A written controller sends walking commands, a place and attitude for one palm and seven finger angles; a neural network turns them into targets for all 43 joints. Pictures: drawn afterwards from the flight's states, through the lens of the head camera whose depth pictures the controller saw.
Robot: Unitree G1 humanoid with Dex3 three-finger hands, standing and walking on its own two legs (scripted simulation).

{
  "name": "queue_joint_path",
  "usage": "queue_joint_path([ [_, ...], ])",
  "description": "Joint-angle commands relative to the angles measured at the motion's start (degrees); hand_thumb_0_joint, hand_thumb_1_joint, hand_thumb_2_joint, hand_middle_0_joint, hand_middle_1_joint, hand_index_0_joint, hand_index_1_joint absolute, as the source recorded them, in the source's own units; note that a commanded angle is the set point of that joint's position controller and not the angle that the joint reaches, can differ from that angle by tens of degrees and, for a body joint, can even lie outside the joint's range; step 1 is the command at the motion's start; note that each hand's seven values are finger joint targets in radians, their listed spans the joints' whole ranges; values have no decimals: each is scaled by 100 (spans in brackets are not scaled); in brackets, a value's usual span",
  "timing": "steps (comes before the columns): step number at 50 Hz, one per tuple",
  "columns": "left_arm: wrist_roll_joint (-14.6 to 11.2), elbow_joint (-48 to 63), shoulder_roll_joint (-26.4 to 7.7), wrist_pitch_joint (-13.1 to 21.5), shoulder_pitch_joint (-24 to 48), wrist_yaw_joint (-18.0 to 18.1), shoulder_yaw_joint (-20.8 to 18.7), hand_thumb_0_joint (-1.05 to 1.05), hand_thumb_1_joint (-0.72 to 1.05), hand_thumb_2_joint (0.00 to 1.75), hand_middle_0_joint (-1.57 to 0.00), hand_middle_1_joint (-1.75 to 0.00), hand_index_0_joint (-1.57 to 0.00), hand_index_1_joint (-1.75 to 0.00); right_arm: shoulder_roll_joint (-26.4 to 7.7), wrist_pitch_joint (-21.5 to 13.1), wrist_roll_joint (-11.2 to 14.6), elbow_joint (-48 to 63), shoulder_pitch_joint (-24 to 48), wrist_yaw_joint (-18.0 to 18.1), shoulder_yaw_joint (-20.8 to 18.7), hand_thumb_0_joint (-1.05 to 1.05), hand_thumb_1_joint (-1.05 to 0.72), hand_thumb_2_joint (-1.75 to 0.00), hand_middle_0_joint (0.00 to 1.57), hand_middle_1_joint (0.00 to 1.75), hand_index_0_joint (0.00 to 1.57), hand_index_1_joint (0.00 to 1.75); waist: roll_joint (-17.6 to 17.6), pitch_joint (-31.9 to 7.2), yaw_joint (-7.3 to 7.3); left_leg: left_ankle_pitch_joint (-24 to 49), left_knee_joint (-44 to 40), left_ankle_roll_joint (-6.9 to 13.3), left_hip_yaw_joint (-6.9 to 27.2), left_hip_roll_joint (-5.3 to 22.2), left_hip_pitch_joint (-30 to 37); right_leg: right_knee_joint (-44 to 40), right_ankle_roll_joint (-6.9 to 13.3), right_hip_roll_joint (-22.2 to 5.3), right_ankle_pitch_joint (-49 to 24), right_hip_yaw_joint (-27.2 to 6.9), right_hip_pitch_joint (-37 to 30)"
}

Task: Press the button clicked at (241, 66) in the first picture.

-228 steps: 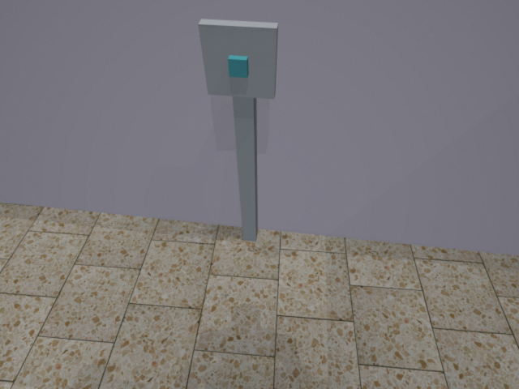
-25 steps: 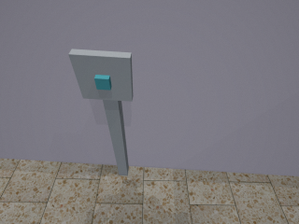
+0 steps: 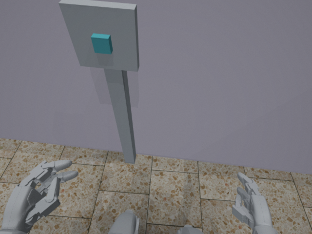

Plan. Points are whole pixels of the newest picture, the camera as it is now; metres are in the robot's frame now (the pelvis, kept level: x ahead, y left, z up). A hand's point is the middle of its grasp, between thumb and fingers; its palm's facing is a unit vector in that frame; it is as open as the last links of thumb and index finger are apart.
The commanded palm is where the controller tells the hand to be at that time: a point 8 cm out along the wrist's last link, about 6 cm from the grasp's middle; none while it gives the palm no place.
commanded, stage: raise the hand and make a fist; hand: left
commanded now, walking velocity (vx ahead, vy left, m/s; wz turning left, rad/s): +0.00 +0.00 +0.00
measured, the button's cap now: (102, 43) +0.54 +0.21 +0.18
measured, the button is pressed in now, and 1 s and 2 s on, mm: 0 0 0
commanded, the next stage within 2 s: aim a knuckle at the button in 1.58 s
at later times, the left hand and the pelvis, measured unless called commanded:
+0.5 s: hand (54, 174) +0.21 +0.23 +0.10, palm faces +0.02 -1.00 -0.05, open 3.1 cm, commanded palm +0.18 +0.28 +0.11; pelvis +0.01 +0.01 +0.03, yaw +0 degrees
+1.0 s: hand (47, 149) +0.24 +0.23 +0.15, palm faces +0.01 -1.00 -0.06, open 3.2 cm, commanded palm +0.21 +0.29 +0.17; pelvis +0.02 +0.02 +0.06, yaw +1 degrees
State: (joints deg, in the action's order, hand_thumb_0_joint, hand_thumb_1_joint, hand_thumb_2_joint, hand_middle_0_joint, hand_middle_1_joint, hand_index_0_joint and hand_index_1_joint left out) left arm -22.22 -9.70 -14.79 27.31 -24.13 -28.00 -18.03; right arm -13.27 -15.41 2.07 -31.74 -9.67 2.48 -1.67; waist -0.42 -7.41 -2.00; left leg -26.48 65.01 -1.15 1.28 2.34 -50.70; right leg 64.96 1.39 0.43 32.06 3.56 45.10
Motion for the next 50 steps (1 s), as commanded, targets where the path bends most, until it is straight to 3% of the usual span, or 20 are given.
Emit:
queue_joint_path([
  [1,-66,2399,-1163,205,643,245,-485,0,90,90,-81,-96,-81,-96,-703,-279,1,750,-39,231,-259,0,-90,-90,20,30,20,30,514,-989,307,1041,-735,323,22,-117,1173,-1636,-122,53,-928,-653,-379],
  [2,-44,2439,-1169,154,857,262,-427,0,90,90,-83,-99,-83,-99,-704,-272,-14,686,-61,273,-229,0,-90,-90,20,30,20,30,335,-885,397,1062,-686,337,74,-104,1100,-1629,-140,79,-1006,-650,-360],
  [4,32,2207,-1181,-12,580,253,-434,0,90,90,-89,-105,-89,-105,-702,-261,6,594,-54,300,-221,0,-90,-90,20,30,20,30,551,-802,344,1083,-766,317,77,-111,1142,-1694,-128,61,-1067,-616,-379],
  [6,29,2074,-1220,-226,365,225,-472,0,90,90,-94,-111,-94,-111,-703,-257,35,601,-42,314,-215,0,-90,-90,20,30,20,30,465,-883,303,1139,-911,322,91,-124,1267,-1801,-144,49,-1130,-573,-529],
  [10,-67,2024,-1226,-605,-31,276,-641,0,90,90,-105,-123,-105,-123,-645,-225,50,697,21,278,-183,0,-90,-90,20,30,20,30,459,-1047,89,1388,-1196,294,90,-159,1481,-1914,-165,11,-1512,-476,-975],
  [12,-113,1938,-1141,-704,-213,380,-706,0,90,90,-111,-129,-111,-129,-605,-207,41,730,71,263,-194,0,-90,-90,20,30,20,30,133,-1013,41,1483,-1292,286,112,-166,1502,-1956,-184,31,-1700,-425,-1125],
  [15,-71,2092,-1045,-662,-197,546,-601,0,90,90,-119,-138,-119,-138,-617,-184,39,782,22,223,-185,0,-90,-90,20,30,20,30,179,-895,70,1393,-1459,270,76,-181,1581,-2012,-195,32,-1609,-320,-1078],
  [17,-39,1977,-1038,-630,-125,631,-542,0,90,90,-124,-144,-124,-144,-642,-174,38,772,26,231,-181,0,-90,-90,20,30,20,30,-28,-610,116,1246,-1513,275,80,-178,1532,-2126,-183,53,-1350,-343,-1035],
  [18,-6,2162,-1035,-574,-55,642,-475,0,90,90,-127,-147,-127,-147,-666,-186,42,805,-17,222,-171,0,-90,-90,20,30,20,30,220,-740,105,1259,-1573,276,57,-187,1668,-2114,-166,42,-1339,-324,-1042],
  [19,24,2263,-1032,-553,-56,668,-439,0,90,90,-130,-150,-130,-150,-667,-197,41,821,-61,219,-170,0,-90,-90,20,30,20,30,217,-824,133,1271,-1608,288,44,-184,1774,-2124,-160,50,-1344,-282,-1050],
  [25,144,2611,-1059,-567,161,834,-260,0,90,90,-130,-150,-130,-150,-705,-258,67,811,-70,240,-100,0,-90,-90,20,30,20,30,500,-712,161,1151,-1914,289,95,-164,2146,-2207,-94,98,-1241,-87,-1063],
  [28,149,2689,-1086,-666,188,932,-300,0,90,90,-130,-150,-130,-150,-710,-249,76,798,-65,252,-92,0,-90,-90,20,30,20,30,358,-721,162,1185,-2023,291,99,-157,2261,-2300,-103,106,-1310,-64,-1210],
  [30,169,2709,-1023,-746,201,968,-234,0,90,90,-130,-150,-130,-150,-700,-239,90,785,-48,245,-54,0,-90,-90,20,30,20,30,540,-627,156,1199,-2127,276,116,-157,2372,-2343,-85,110,-1370,-6,-1254],
  [37,227,2744,-1067,-1126,536,1016,-133,0,90,90,-130,-150,-130,-150,-733,-215,93,808,-19,253,45,0,-90,-90,20,30,20,30,458,-414,168,1195,-2414,268,194,-132,2618,-2563,-65,148,-1461,61,-1497],
  [39,240,2835,-1054,-1216,615,1007,-105,0,90,90,-130,-150,-130,-150,-731,-217,105,838,-36,251,64,0,-90,-90,20,30,20,30,608,-484,154,1298,-2479,260,172,-135,2773,-2609,-72,130,-1590,67,-1555],
  [42,232,2786,-1076,-1348,777,1024,-135,0,90,90,-130,-150,-130,-150,-745,-200,91,810,-23,253,96,0,-90,-90,20,30,20,30,381,-385,165,1395,-2558,259,198,-134,2835,-2696,-72,155,-1720,93,-1717],
  [44,251,2957,-1087,-1392,874,1021,-107,0,90,90,-130,-150,-130,-150,-739,-205,107,837,-29,256,105,0,-90,-90,20,30,20,30,557,-533,149,1479,-2617,250,169,-136,3030,-2733,-73,131,-1795,90,-1788],
  [50,285,2931,-1088,-1620,1156,1069,-63,0,90,90,-130,-150,-130,-150,-743,-205,119,820,12,268,164,0,-90,-90,20,30,20,30,568,-320,128,1470,-2823,237,171,-132,3167,-2924,-75,113,-1809,112,-1941],
])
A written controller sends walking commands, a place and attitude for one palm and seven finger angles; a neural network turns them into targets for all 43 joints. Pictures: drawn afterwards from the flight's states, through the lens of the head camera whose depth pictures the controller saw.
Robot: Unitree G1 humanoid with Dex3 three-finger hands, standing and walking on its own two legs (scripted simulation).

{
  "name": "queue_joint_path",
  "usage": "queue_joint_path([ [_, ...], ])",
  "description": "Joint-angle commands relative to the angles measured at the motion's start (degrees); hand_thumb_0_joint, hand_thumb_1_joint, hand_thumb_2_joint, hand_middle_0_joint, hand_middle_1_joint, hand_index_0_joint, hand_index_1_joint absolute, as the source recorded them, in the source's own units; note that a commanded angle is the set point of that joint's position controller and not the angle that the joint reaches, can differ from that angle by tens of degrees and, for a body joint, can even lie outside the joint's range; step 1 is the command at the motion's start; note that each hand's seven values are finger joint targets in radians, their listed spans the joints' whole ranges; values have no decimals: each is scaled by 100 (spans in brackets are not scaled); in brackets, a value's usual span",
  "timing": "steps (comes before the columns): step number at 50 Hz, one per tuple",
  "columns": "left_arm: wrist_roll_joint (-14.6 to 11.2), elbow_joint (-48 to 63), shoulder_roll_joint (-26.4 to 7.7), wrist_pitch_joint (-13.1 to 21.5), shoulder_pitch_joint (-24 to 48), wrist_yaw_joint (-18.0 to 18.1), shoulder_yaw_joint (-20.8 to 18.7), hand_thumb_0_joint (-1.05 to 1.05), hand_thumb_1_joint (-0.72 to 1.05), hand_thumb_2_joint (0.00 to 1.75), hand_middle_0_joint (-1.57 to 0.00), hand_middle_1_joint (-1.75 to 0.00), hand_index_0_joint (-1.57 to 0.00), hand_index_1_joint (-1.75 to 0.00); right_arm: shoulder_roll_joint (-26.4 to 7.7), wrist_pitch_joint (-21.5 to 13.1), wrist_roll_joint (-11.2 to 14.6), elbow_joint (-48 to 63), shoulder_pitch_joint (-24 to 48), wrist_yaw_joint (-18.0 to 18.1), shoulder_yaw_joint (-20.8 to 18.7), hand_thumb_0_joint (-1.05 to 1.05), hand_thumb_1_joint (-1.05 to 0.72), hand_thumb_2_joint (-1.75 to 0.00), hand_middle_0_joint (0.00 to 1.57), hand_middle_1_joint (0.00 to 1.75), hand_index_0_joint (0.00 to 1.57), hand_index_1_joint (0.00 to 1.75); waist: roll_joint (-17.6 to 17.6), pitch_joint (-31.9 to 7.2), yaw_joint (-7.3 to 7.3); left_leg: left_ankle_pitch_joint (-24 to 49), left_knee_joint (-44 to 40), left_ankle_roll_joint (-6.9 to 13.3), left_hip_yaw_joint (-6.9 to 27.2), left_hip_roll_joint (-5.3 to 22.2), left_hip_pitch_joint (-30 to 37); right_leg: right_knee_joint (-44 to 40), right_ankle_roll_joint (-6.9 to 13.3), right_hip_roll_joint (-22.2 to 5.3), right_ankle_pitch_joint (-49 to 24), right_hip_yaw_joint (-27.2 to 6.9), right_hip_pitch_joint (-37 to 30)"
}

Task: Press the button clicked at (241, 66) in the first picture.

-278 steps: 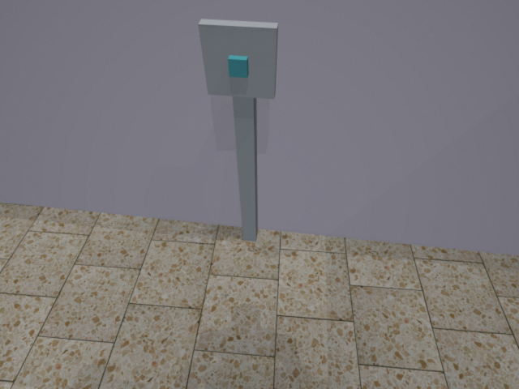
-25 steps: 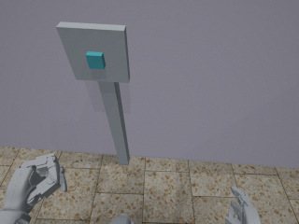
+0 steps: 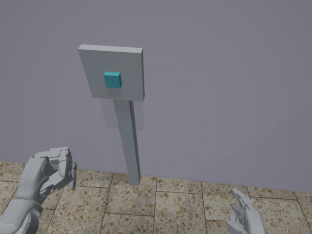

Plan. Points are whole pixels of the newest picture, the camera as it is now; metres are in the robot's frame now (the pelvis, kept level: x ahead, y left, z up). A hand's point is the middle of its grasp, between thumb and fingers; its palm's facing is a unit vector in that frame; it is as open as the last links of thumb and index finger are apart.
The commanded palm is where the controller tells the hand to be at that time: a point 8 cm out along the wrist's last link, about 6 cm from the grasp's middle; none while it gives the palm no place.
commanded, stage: raise the hand and make a fist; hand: left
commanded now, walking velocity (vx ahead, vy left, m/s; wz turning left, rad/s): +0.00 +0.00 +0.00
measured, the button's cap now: (113, 79) +0.52 +0.18 +0.13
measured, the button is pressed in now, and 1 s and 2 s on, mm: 0 0 0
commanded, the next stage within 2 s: aim a knuckle at the button in 0.58 s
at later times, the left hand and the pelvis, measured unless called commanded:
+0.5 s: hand (78, 164) +0.23 +0.19 +0.12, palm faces +0.00 -1.00 -0.05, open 3.1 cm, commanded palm +0.20 +0.24 +0.13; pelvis +0.00 -0.02 +0.01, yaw +0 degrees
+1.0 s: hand (90, 150) +0.27 +0.17 +0.12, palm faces -0.02 -1.00 -0.04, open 3.1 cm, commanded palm +0.26 +0.23 +0.12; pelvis +0.00 -0.02 +0.01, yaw +0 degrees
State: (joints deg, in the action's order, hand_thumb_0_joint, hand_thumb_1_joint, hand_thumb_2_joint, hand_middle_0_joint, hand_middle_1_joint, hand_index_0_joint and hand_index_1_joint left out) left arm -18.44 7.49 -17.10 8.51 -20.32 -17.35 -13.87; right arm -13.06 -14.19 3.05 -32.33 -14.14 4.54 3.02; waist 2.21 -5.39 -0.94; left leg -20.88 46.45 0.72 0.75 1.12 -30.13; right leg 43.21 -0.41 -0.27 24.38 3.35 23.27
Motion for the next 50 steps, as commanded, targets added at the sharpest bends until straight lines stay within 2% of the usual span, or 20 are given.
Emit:
queue_joint_path([
  [1,-115,1219,-900,228,843,7,-527,0,90,90,-130,-150,-130,-150,-772,-330,20,868,452,73,-308,0,-90,-90,20,30,20,30,158,-549,30,978,-985,61,229,-20,1151,-780,95,173,-1134,133,179],
  [2,-120,1147,-953,180,867,14,-582,0,90,90,-130,-150,-130,-150,-790,-321,11,845,466,73,-305,0,-90,-90,20,30,20,30,-21,-542,-1,1031,-995,71,225,-13,1128,-815,101,198,-1194,120,70],
  [4,-123,1259,-958,110,1013,-4,-566,0,90,90,-130,-150,-130,-150,-778,-327,25,847,482,81,-294,0,-90,-90,20,30,20,30,212,-635,-7,1173,-1027,72,175,-36,1291,-860,100,161,-1355,102,-5],
  [9,-129,1207,-968,-69,1317,22,-562,0,90,90,-130,-150,-130,-150,-768,-327,45,803,533,102,-280,0,-90,-90,20,30,20,30,197,-551,-29,1141,-1173,67,135,-45,1411,-1029,85,147,-1358,85,-132],
  [12,-168,826,-850,-192,994,-10,-571,0,90,90,-130,-150,-130,-150,-782,-306,39,779,514,98,-297,0,-90,-90,20,30,20,30,-193,-372,-53,1193,-1190,88,105,-70,1307,-1135,64,156,-1487,55,-202],
  [13,-164,872,-865,-199,990,-26,-576,0,90,90,-130,-150,-130,-150,-787,-295,46,800,528,91,-312,0,-90,-90,20,30,20,30,-134,-455,-67,1270,-1175,91,55,-83,1351,-1139,51,125,-1611,20,-253],
  [20,-102,1164,-951,24,1248,65,-644,0,90,90,-130,-150,-130,-150,-751,-287,16,793,528,72,-322,0,-90,-90,20,30,20,30,107,-564,-45,1341,-1178,88,4,-97,1503,-1147,51,114,-1681,-17,-295],
  [22,-99,1047,-913,76,1232,64,-593,0,90,90,-130,-150,-130,-150,-762,-283,13,750,511,73,-317,0,-90,-90,20,30,20,30,-64,-429,-10,1274,-1155,97,-1,-95,1412,-1201,39,129,-1630,-57,-289],
  [26,-81,1008,-895,137,1251,32,-546,0,90,90,-130,-150,-130,-150,-749,-298,31,756,549,82,-321,0,-90,-90,20,30,20,30,99,-369,-5,1096,-1211,93,-16,-114,1431,-1253,30,96,-1435,-72,-209],
  [27,-87,970,-898,134,1258,28,-524,0,90,90,-130,-150,-130,-150,-761,-295,29,737,564,85,-319,0,-90,-90,20,30,20,30,-66,-309,2,1076,-1197,104,0,-104,1369,-1284,30,116,-1388,-105,-237],
  [31,-113,1006,-911,143,1258,-14,-565,0,90,90,-130,-150,-130,-150,-751,-322,39,736,584,103,-332,0,-90,-90,20,30,20,30,51,-459,-14,1144,-1176,110,-41,-126,1476,-1297,6,71,-1521,-141,-280],
  [32,-133,936,-916,139,1237,-10,-574,0,90,90,-130,-150,-130,-150,-762,-323,29,721,580,104,-324,0,-90,-90,20,30,20,30,-139,-389,0,1161,-1159,119,-20,-116,1407,-1309,0,92,-1547,-157,-295],
  [34,-128,957,-878,174,1244,-23,-547,0,90,90,-130,-150,-130,-150,-754,-337,34,726,582,100,-338,0,-90,-90,20,30,20,30,-82,-441,-3,1179,-1161,112,-46,-126,1451,-1290,-13,68,-1608,-160,-296],
  [36,-113,896,-826,196,1543,11,-469,0,90,90,-130,-150,-130,-150,-759,-344,29,684,571,109,-328,0,-90,-90,20,30,20,30,-66,-385,49,1106,-1176,110,-25,-129,1452,-1268,-12,82,-1519,-118,-201],
  [37,-111,699,-910,192,1673,23,-516,0,90,90,-130,-150,-130,-150,-790,-326,26,625,539,120,-331,0,-90,-90,20,30,20,30,-274,-216,98,1060,-1133,124,-17,-115,1349,-1323,-27,92,-1461,-178,-150],
  [39,-62,562,-902,218,2037,26,-448,0,90,90,-130,-150,-130,-150,-788,-306,33,586,565,140,-329,0,-90,-90,20,30,20,30,-39,-268,113,915,-1165,110,-25,-133,1388,-1328,-10,64,-1218,-196,-79],
  [42,-30,358,-856,238,2301,38,-336,0,90,90,-130,-150,-130,-150,-796,-300,36,568,557,158,-328,0,-90,-90,20,30,20,30,-194,-321,123,906,-1155,129,-16,-125,1378,-1340,-7,79,-1185,-219,-94],
  [46,39,-2,-1046,248,2677,74,-501,0,90,90,-130,-150,-130,-150,-794,-236,32,521,562,164,-345,0,-90,-90,20,30,20,30,-7,-620,52,1066,-1167,107,-46,-134,1464,-1251,11,36,-1408,-234,-232],
  [48,44,-230,-985,226,2875,84,-424,0,90,90,-130,-150,-130,-150,-795,-189,34,523,571,154,-335,0,-90,-90,20,30,20,30,-190,-526,95,1021,-1167,109,-46,-126,1379,-1269,5,42,-1367,-237,-204],
  [50,56,-433,-988,220,3189,114,-425,0,90,90,-130,-150,-130,-150,-802,-142,43,498,562,161,-344,0,-90,-90,20,30,20,30,-72,-527,103,1005,-1175,100,-57,-129,1416,-1260,13,54,-1369,-232,-138],
])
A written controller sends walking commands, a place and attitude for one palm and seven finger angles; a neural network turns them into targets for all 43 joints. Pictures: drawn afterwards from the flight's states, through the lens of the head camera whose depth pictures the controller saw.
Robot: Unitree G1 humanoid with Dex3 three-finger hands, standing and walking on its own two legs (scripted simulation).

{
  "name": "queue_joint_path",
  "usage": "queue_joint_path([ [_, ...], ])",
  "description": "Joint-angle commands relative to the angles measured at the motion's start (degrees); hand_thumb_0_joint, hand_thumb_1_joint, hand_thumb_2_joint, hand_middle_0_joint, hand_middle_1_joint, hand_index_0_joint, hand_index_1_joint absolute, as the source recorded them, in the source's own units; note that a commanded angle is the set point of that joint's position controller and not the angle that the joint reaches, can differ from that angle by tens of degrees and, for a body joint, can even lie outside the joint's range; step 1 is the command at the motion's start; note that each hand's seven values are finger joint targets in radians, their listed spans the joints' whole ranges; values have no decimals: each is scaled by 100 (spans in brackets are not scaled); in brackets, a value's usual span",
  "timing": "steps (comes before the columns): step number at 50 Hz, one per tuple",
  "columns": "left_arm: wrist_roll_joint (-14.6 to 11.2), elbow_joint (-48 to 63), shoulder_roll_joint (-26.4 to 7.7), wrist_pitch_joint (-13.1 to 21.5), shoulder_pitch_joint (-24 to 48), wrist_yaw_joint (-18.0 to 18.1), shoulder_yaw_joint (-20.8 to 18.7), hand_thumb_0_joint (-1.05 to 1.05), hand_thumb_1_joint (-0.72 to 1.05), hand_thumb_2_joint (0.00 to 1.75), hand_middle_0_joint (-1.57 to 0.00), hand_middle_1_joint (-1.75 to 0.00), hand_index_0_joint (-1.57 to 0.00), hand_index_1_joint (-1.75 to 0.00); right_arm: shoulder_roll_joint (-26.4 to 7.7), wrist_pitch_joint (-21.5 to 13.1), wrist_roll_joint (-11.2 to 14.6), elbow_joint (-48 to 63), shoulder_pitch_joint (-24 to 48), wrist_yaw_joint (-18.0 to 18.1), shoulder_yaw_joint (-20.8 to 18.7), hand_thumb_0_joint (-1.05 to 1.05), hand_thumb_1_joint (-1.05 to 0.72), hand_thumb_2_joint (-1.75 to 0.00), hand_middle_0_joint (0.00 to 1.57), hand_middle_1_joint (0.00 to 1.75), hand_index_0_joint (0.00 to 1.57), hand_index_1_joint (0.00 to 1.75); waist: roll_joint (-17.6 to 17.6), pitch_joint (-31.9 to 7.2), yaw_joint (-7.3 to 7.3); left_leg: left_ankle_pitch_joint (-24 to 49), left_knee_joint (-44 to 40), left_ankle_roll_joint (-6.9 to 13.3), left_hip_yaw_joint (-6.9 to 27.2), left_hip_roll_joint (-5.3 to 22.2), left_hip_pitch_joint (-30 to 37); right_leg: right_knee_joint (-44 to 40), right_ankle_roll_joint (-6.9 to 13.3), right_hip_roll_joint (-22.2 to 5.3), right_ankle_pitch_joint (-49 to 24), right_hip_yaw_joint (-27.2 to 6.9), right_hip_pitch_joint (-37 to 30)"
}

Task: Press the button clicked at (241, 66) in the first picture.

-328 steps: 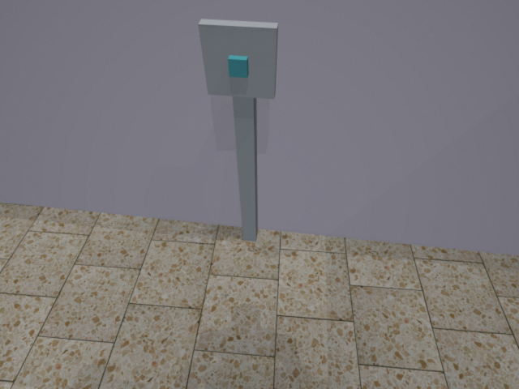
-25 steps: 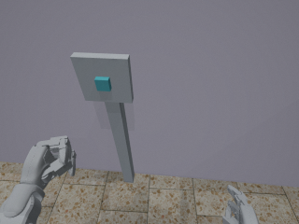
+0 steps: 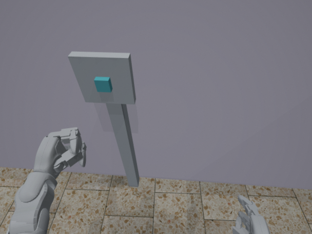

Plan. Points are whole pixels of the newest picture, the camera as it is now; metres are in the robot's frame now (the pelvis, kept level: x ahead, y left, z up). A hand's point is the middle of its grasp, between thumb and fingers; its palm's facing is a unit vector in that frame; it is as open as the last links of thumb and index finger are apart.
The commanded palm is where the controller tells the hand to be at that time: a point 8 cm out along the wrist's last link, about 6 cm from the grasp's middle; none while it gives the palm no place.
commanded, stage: aim a knuckle at the button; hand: left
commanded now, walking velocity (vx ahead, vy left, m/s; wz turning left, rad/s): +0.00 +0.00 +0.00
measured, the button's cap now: (103, 83) +0.52 +0.20 +0.12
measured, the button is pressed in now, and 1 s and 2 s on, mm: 0 0 0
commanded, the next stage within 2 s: press the button with the knuckle in 1.58 s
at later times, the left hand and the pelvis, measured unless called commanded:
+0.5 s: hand (100, 127) +0.36 +0.18 +0.09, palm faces -0.02 -1.00 -0.03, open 3.2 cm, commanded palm +0.34 +0.23 +0.09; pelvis +0.00 +0.01 +0.00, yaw -1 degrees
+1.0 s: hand (112, 109) +0.44 +0.16 +0.09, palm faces -0.02 -1.00 -0.01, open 3.2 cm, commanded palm +0.40 +0.22 +0.09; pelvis +0.01 +0.01 -0.01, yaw -3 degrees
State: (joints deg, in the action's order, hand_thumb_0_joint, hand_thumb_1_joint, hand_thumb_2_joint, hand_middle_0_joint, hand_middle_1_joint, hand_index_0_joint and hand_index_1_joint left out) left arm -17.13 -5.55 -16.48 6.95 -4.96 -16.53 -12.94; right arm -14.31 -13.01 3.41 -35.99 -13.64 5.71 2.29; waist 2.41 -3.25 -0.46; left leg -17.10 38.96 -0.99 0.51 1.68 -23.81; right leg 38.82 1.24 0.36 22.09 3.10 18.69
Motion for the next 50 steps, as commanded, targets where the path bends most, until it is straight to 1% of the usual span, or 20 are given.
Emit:
queue_joint_path([
  [1,-58,757,-1058,364,1758,61,-518,0,90,90,-130,-150,-130,-150,-679,-240,1,857,498,40,-264,0,-90,-90,20,30,20,30,-112,-769,54,618,-441,265,-28,-190,766,-805,-149,-11,-1142,-189,304],
  [4,4,614,-1021,397,2102,112,-438,0,90,90,-130,-150,-130,-150,-675,-185,-1,861,478,18,-282,0,-90,-90,20,30,20,30,12,-950,62,759,-413,266,-47,-183,851,-747,-129,-13,-1313,-202,266],
  [7,58,530,-884,474,2130,181,-307,0,90,90,-130,-150,-130,-150,-682,-137,-20,872,407,-32,-304,0,-90,-90,20,30,20,30,-149,-1142,36,1024,-392,264,-30,-163,910,-625,-106,23,-1606,-132,181],
  [11,138,359,-984,519,2270,302,-426,0,90,90,-130,-150,-130,-150,-698,-18,-27,837,348,-84,-340,0,-90,-90,20,30,20,30,-66,-1198,44,1160,-391,235,-64,-158,929,-546,-96,27,-1810,-106,204],
  [12,141,193,-963,505,2232,339,-415,0,90,90,-130,-150,-130,-150,-711,23,-35,831,320,-92,-340,0,-90,-90,20,30,20,30,-387,-1066,57,1103,-379,257,-57,-147,797,-580,-116,44,-1766,-111,209],
  [15,235,131,-799,540,2927,435,-177,0,90,90,-130,-150,-130,-150,-700,110,-26,800,307,-102,-345,0,-90,-90,20,30,20,30,-80,-1060,162,966,-383,232,-46,-146,888,-549,-99,42,-1588,-103,425],
  [17,307,27,-854,608,3347,529,-136,0,90,90,-130,-150,-130,-150,-722,164,-44,740,259,-90,-343,0,-90,-90,20,30,20,30,-222,-1051,245,861,-361,248,0,-127,861,-553,-94,60,-1401,-102,514],
  [18,321,-122,-854,619,3357,552,-167,0,90,90,-130,-150,-130,-150,-727,187,-44,743,254,-86,-364,0,-90,-90,20,30,20,30,-184,-1159,204,818,-361,243,-25,-132,871,-556,-94,50,-1369,-135,498],
  [21,388,-477,-889,708,4066,609,-100,0,90,90,-130,-150,-130,-150,-731,274,-51,639,180,-75,-342,0,-90,-90,20,30,20,30,-54,-1236,295,728,-332,227,10,-134,905,-529,-70,52,-1254,-140,603],
  [26,435,-1179,-986,776,4295,624,-229,0,90,90,-130,-150,-130,-150,-751,439,-71,578,9,-125,-371,0,-90,-90,20,30,20,30,-165,-1548,263,1101,-213,231,-44,-145,847,-418,-75,47,-1764,-160,434],
  [27,434,-1344,-1131,797,4331,627,-360,0,90,90,-130,-150,-130,-150,-774,480,-82,558,-57,-136,-376,0,-90,-90,20,30,20,30,-360,-1554,250,1120,-182,250,-33,-140,729,-408,-76,62,-1801,-169,356],
  [31,487,-1701,-1076,858,4922,592,-259,0,90,90,-130,-150,-130,-150,-771,633,-73,552,-156,-164,-382,0,-90,-90,20,30,20,30,-13,-1556,333,1168,-119,230,-48,-146,717,-341,-59,63,-1873,-177,545],
  [32,503,-1870,-1073,883,4934,601,-258,0,90,90,-130,-150,-130,-150,-779,663,-72,535,-214,-173,-403,0,-90,-90,20,30,20,30,-276,-1525,360,1169,-84,250,-32,-128,665,-343,-61,86,-1855,-169,561],
  [33,496,-1880,-936,922,5059,587,-147,0,90,90,-130,-150,-130,-150,-774,680,-71,550,-228,-188,-410,0,-90,-90,20,30,20,30,-155,-1620,366,1215,-68,246,-51,-135,712,-313,-65,79,-1930,-177,591],
  [34,499,-2023,-1143,950,5112,605,-336,0,90,90,-130,-150,-130,-150,-799,709,-74,526,-271,-189,-426,0,-90,-90,20,30,20,30,-64,-1645,335,1212,-40,237,-45,-134,690,-302,-54,80,-1928,-196,608],
  [41,617,-2527,-1102,1189,5903,685,-255,0,90,90,-130,-150,-130,-150,-826,875,-105,396,-530,-239,-481,0,-90,-90,20,30,20,30,-29,-1893,472,1354,99,229,-11,-110,722,-157,-45,114,-1919,-173,859],
  [42,634,-2641,-1049,1215,5978,702,-213,0,90,90,-130,-150,-130,-150,-825,895,-118,371,-586,-251,-483,0,-90,-90,20,30,20,30,-179,-1864,495,1341,122,240,-3,-106,654,-145,-46,128,-1908,-160,861],
  [44,678,-2989,-1257,1235,6279,756,-363,0,90,90,-130,-150,-130,-150,-859,955,-117,310,-635,-243,-484,0,-90,-90,20,30,20,30,-123,-1761,543,1165,133,236,-19,-99,503,-142,-58,123,-1774,-188,995],
  [48,734,-2728,-1381,1386,5751,792,-593,0,90,90,-130,-150,-130,-150,-842,1006,-156,473,-703,-319,-528,0,-90,-90,20,30,20,30,135,-2466,280,1708,190,218,-41,-99,783,21,-8,137,-2186,-192,657],
  [50,694,-2649,-1355,1370,5654,768,-576,0,90,90,-130,-150,-130,-150,-828,1038,-145,514,-693,-340,-515,0,-90,-90,20,30,20,30,38,-2310,313,1678,183,232,-93,-95,647,-6,-33,156,-2285,-195,610],
])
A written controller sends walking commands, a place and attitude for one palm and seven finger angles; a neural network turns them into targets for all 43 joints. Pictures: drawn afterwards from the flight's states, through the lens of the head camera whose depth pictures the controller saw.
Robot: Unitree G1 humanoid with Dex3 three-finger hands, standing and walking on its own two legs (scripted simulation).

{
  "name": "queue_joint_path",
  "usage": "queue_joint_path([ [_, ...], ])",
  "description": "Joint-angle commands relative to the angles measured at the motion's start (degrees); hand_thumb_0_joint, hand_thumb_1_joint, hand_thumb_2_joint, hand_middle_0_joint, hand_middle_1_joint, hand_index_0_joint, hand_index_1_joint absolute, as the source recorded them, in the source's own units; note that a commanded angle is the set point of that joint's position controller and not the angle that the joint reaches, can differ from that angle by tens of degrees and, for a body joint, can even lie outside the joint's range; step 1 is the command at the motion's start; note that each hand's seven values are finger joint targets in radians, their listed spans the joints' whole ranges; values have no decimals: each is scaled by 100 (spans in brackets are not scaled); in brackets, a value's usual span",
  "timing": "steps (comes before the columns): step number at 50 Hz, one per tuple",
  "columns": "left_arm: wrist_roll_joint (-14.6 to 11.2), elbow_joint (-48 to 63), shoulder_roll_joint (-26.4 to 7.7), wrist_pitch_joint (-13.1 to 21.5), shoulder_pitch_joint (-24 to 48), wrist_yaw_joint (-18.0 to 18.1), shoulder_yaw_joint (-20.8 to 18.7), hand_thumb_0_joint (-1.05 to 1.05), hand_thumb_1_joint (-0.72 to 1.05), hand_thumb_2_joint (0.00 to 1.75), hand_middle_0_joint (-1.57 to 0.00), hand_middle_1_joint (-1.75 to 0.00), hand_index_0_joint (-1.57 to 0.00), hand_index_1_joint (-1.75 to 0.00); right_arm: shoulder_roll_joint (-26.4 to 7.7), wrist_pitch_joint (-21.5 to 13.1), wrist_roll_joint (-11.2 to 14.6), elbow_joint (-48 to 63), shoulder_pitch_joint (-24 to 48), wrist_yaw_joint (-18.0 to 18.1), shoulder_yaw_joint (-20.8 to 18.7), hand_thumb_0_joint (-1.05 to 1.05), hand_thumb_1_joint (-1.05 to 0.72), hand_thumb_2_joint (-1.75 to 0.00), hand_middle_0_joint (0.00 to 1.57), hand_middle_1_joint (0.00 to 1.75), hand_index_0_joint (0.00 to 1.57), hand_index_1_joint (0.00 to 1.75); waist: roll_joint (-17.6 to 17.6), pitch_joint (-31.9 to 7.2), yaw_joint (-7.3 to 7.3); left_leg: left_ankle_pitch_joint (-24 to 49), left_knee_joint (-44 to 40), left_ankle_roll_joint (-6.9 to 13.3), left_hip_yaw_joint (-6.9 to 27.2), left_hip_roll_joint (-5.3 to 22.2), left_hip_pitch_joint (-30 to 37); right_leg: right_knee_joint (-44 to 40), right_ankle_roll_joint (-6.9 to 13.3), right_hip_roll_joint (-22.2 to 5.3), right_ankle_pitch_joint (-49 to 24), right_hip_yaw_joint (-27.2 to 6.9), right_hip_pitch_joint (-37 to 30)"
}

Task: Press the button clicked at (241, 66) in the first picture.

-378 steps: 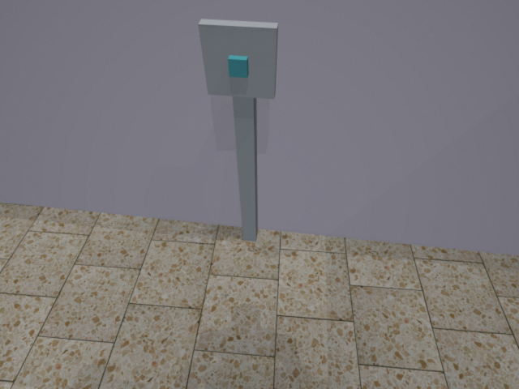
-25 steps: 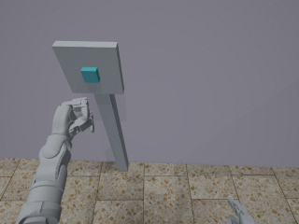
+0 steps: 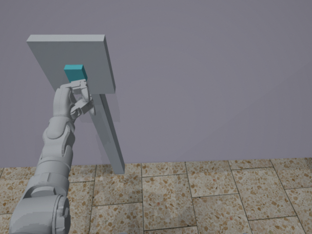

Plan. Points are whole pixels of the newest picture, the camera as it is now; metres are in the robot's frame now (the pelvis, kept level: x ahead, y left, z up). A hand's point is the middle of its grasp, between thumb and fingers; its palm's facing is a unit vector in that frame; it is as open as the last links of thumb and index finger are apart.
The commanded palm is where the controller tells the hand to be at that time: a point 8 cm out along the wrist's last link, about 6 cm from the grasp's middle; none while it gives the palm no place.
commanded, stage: aim a knuckle at the button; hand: left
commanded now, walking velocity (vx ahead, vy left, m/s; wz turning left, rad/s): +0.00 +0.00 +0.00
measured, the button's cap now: (76, 72) +0.51 +0.21 +0.13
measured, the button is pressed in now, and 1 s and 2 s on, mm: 0 0 10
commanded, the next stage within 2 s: press the button with the knuckle in 0.58 s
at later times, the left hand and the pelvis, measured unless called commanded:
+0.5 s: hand (90, 104) +0.42 +0.17 +0.10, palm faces +0.02 -1.00 +0.00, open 3.2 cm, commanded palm +0.39 +0.23 +0.10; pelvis +0.00 +0.00 +0.00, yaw +1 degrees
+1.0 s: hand (90, 97) +0.44 +0.17 +0.10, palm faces +0.04 -1.00 +0.00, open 3.2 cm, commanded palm +0.41 +0.23 +0.10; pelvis +0.00 +0.00 +0.00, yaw +0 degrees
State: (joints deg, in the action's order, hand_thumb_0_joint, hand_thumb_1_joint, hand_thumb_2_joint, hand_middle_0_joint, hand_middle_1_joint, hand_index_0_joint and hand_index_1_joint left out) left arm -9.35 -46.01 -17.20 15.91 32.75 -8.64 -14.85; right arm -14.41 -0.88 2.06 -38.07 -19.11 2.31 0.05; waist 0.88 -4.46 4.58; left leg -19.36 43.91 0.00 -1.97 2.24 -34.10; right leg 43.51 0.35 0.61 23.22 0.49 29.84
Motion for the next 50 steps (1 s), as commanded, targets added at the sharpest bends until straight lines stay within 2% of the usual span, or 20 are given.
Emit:
queue_joint_path([
  [1,-102,1367,-1402,449,1716,-20,-528,0,90,90,-130,-150,-130,-150,-826,-154,-8,744,-160,1,-302,0,-90,-90,20,30,20,30,51,-2124,-228,1889,-325,145,128,-149,1565,-493,47,135,-2470,53,-594],
  [2,-108,1319,-1438,430,1511,-28,-557,0,90,90,-130,-150,-130,-150,-843,-129,-9,774,-175,4,-297,0,-90,-90,20,30,20,30,-172,-2035,-228,1850,-346,159,132,-148,1416,-496,45,145,-2486,63,-682],
  [4,-131,1299,-1354,344,1631,-74,-443,0,90,90,-130,-150,-130,-150,-837,-99,33,809,-132,19,-281,0,-90,-90,20,30,20,30,-124,-1714,-148,1580,-392,168,72,-160,1259,-578,14,136,-2378,40,-566],
  [7,-150,1457,-1405,356,1761,-112,-463,0,90,90,-130,-150,-130,-150,-839,-85,35,814,-139,57,-287,0,-90,-90,20,30,20,30,-63,-1718,-110,1423,-385,190,78,-160,1331,-631,24,145,-2169,16,-503],
  [9,-178,1607,-1117,414,2007,-143,-207,0,90,90,-130,-150,-130,-150,-788,-120,50,801,-92,68,-273,0,-90,-90,20,30,20,30,249,-1775,-38,1419,-375,176,109,-154,1553,-630,33,151,-2060,31,-313],
  [12,-186,1523,-1074,459,2343,-164,-67,0,90,90,-130,-150,-130,-150,-811,-146,45,698,-115,96,-268,0,-90,-90,20,30,20,30,52,-1680,102,1227,-347,196,160,-142,1554,-670,18,163,-1842,37,-161],
  [14,-187,1378,-1260,451,2340,-170,-243,0,90,90,-130,-150,-130,-150,-835,-146,46,654,-128,113,-271,0,-90,-90,20,30,20,30,175,-1854,27,1270,-343,183,168,-154,1606,-641,30,146,-1867,23,-203],
  [17,-149,1193,-976,437,2629,-189,59,0,90,90,-130,-150,-130,-150,-808,-160,54,643,-103,99,-237,0,-90,-90,20,30,20,30,110,-1674,116,1121,-340,177,230,-157,1555,-627,44,147,-1662,73,-38],
  [19,-126,1149,-977,439,2578,-144,24,0,90,90,-130,-150,-130,-150,-821,-163,48,661,-94,81,-255,0,-90,-90,20,30,20,30,387,-1841,34,1251,-315,140,258,-152,1714,-567,69,141,-1677,98,52],
  [21,-128,1130,-909,438,2560,-90,30,0,90,90,-130,-150,-130,-150,-825,-175,38,681,-111,55,-260,0,-90,-90,20,30,20,30,209,-1952,15,1330,-305,132,293,-137,1762,-531,67,158,-1693,133,43],
  [25,-85,926,-1174,384,2387,11,-232,0,90,90,-130,-150,-130,-150,-836,-126,24,741,-106,30,-241,0,-90,-90,20,30,20,30,-119,-1806,-31,1253,-293,168,197,-167,1366,-537,22,139,-1861,77,-183],
  [28,-1,969,-1445,429,2370,37,-409,0,90,90,-130,-150,-130,-150,-839,-81,15,809,-107,34,-225,0,-90,-90,20,30,20,30,33,-1851,-94,1261,-292,172,171,-179,1279,-504,37,129,-1907,24,-296],
  [32,-71,1233,-1326,504,2303,-41,-320,0,90,90,-130,-150,-130,-150,-823,-82,26,849,-111,30,-243,0,-90,-90,20,30,20,30,119,-1994,-61,1400,-254,165,169,-161,1439,-495,55,158,-1995,40,-327],
  [35,-135,1277,-996,458,2379,-118,-49,0,90,90,-130,-150,-130,-150,-796,-102,50,812,-105,34,-255,0,-90,-90,20,30,20,30,213,-1922,32,1401,-245,160,171,-152,1565,-532,33,173,-1995,63,-147],
  [37,-145,1070,-1191,412,2603,-117,-160,0,90,90,-130,-150,-130,-150,-841,-89,41,720,-175,71,-242,0,-90,-90,20,30,20,30,-41,-1708,98,1252,-264,182,192,-153,1380,-577,23,173,-1891,60,-132],
  [38,-128,1013,-1320,406,2691,-108,-264,0,90,90,-130,-150,-130,-150,-858,-84,52,697,-177,87,-253,0,-90,-90,20,30,20,30,4,-1747,77,1225,-265,183,191,-151,1385,-587,20,164,-1865,33,-100],
  [41,-69,1096,-1100,459,3000,-107,-34,0,90,90,-130,-150,-130,-150,-824,-107,36,631,-220,83,-262,0,-90,-90,20,30,20,30,405,-2002,132,1481,-219,154,240,-143,1726,-511,53,159,-1906,78,60],
  [43,-64,944,-1251,500,2910,-60,-231,0,90,90,-130,-150,-130,-150,-852,-108,11,571,-314,67,-296,0,-90,-90,20,30,20,30,175,-2153,84,1653,-170,147,275,-124,1742,-465,54,173,-2025,88,-5],
  [47,-45,534,-1380,452,2749,-56,-363,0,90,90,-130,-150,-130,-150,-871,-73,-9,587,-359,32,-265,0,-90,-90,20,30,20,30,-43,-1965,42,1497,-183,171,217,-162,1359,-470,38,170,-2051,64,-162],
  [50,16,376,-1599,444,3008,-64,-480,0,90,90,-130,-150,-130,-150,-881,-22,-2,616,-362,36,-260,0,-90,-90,20,30,20,30,89,-1854,68,1306,-195,188,156,-171,1202,-497,16,149,-1979,10,-124],
])
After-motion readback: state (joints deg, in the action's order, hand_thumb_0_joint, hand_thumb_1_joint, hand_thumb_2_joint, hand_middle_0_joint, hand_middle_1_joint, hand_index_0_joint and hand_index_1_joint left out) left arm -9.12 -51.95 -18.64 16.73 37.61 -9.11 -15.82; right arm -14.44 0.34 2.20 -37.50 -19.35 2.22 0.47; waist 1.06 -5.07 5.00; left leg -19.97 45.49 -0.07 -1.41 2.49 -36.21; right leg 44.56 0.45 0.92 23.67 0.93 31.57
